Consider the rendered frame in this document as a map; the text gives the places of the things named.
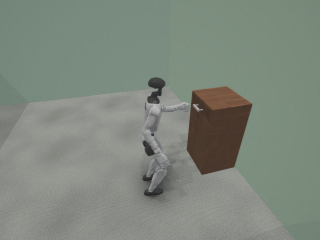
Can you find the robot left hand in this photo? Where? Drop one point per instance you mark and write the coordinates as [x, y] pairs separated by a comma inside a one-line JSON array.
[[184, 106]]

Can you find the robot right hand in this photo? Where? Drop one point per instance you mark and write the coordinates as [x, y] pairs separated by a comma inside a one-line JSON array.
[[162, 159]]

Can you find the robot head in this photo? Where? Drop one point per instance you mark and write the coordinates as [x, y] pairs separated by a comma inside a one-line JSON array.
[[156, 83]]

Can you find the robot right thigh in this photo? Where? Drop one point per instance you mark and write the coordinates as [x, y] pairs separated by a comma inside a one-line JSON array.
[[150, 152]]

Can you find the robot right upper arm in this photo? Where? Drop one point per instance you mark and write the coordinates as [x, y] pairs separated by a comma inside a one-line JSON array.
[[152, 116]]

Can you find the cabinet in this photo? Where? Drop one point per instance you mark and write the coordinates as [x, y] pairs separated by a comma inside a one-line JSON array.
[[214, 145]]

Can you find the handle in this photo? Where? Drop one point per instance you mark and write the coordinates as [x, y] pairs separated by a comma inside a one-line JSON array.
[[195, 106]]

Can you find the drawer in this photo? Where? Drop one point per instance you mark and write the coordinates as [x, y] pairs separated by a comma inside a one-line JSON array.
[[206, 112]]

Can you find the robot right forearm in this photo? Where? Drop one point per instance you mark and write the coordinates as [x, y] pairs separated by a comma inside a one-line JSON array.
[[150, 140]]

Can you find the robot left forearm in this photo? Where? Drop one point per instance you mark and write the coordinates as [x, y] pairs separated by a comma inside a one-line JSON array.
[[171, 108]]

